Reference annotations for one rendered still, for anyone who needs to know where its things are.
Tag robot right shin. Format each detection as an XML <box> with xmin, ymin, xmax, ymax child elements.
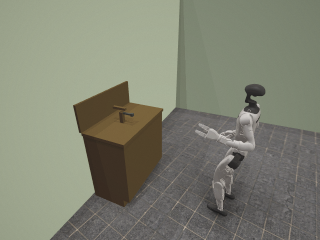
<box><xmin>223</xmin><ymin>174</ymin><xmax>233</xmax><ymax>194</ymax></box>

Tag robot right hand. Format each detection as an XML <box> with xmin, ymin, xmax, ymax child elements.
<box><xmin>220</xmin><ymin>130</ymin><xmax>234</xmax><ymax>139</ymax></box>

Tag tap lever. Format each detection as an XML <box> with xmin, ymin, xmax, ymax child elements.
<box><xmin>122</xmin><ymin>112</ymin><xmax>134</xmax><ymax>117</ymax></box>

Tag robot left forearm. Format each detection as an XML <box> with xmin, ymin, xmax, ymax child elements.
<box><xmin>217</xmin><ymin>134</ymin><xmax>254</xmax><ymax>152</ymax></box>

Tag robot left hand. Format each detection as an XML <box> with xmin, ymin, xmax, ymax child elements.
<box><xmin>195</xmin><ymin>123</ymin><xmax>219</xmax><ymax>141</ymax></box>

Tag robot left thigh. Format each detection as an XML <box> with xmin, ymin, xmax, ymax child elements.
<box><xmin>213</xmin><ymin>154</ymin><xmax>241</xmax><ymax>188</ymax></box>

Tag robot left upper arm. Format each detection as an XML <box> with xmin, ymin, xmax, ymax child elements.
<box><xmin>239</xmin><ymin>113</ymin><xmax>255</xmax><ymax>152</ymax></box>

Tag counter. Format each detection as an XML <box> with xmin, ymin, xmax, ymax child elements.
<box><xmin>73</xmin><ymin>81</ymin><xmax>164</xmax><ymax>207</ymax></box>

